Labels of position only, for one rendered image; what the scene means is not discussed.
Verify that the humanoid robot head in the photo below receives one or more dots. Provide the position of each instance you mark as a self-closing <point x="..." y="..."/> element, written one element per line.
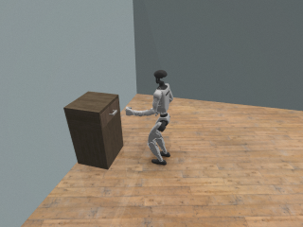
<point x="159" y="74"/>

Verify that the left robot upper arm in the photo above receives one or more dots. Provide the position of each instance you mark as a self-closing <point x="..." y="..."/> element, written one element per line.
<point x="156" y="97"/>

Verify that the left robot hand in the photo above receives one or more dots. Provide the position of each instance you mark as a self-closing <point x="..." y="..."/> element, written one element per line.
<point x="129" y="111"/>

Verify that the cabinet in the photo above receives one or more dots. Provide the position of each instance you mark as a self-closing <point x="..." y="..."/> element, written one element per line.
<point x="94" y="146"/>

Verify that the drawer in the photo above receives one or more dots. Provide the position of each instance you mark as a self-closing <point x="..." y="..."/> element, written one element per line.
<point x="106" y="116"/>

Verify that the right robot upper arm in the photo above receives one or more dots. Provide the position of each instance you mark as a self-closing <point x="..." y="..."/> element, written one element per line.
<point x="170" y="94"/>

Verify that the robot left shin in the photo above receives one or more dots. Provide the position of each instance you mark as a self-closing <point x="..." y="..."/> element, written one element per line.
<point x="155" y="150"/>

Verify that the left robot forearm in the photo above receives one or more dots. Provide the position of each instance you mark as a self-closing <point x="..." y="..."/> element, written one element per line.
<point x="143" y="113"/>

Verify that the handle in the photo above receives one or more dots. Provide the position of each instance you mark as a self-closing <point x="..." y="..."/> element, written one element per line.
<point x="114" y="112"/>

